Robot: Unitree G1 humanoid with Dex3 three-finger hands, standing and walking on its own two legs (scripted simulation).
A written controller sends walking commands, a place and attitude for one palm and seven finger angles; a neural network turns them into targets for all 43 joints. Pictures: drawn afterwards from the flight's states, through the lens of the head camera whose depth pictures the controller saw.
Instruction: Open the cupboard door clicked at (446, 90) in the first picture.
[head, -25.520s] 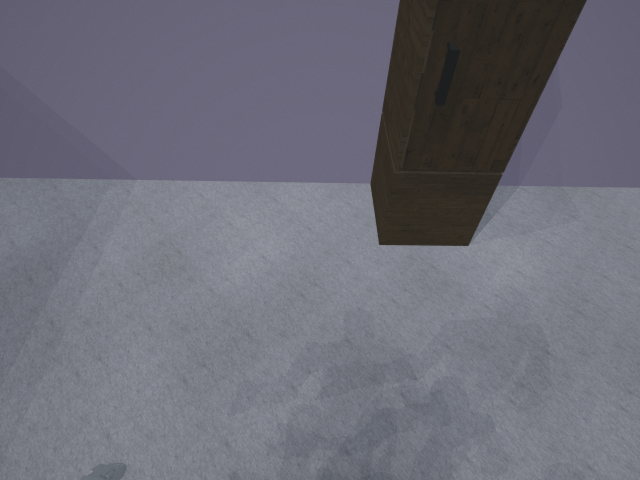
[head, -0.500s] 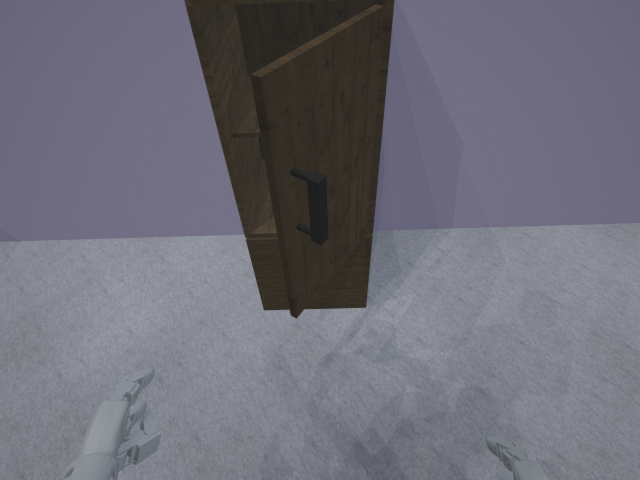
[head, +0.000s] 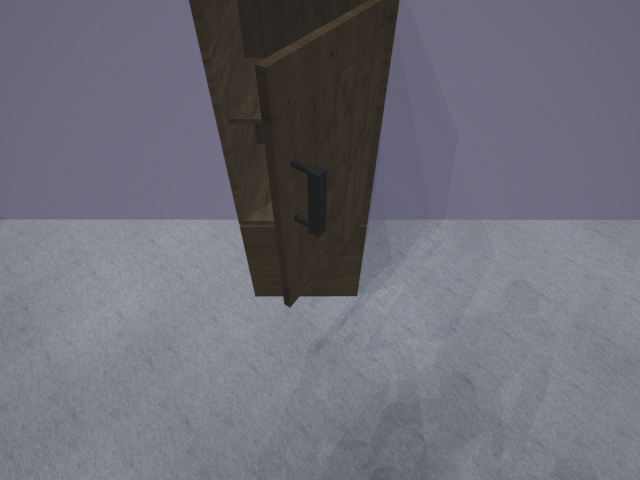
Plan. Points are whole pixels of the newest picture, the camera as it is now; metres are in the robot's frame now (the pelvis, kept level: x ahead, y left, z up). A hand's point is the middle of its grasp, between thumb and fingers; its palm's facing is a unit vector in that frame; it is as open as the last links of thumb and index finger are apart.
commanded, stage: let the arm hang, fingers relaxed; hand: left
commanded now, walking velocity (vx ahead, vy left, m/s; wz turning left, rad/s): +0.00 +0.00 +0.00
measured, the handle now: (307, 198) +0.57 +0.06 +0.00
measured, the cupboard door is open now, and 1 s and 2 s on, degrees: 55 55 55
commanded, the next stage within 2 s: look to check the result in 0.44 s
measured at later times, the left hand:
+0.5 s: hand out of the picture -0.01 +0.15 -0.18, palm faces +0.05 -0.99 -0.15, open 7.4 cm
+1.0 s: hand out of the picture +0.01 +0.13 -0.18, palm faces +0.05 -0.99 -0.16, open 7.4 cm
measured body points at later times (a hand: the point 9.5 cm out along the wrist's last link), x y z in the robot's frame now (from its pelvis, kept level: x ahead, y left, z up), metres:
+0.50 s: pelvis +0.01 -0.01 +0.00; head +0.02 -0.01 +0.45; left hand -0.01 +0.20 -0.16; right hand -0.02 -0.21 -0.16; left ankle +0.05 +0.10 -0.74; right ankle -0.02 -0.11 -0.74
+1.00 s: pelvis +0.03 -0.02 +0.00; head +0.05 -0.03 +0.45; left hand +0.01 +0.18 -0.16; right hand +0.02 -0.23 -0.16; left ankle +0.05 +0.10 -0.74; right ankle -0.02 -0.11 -0.74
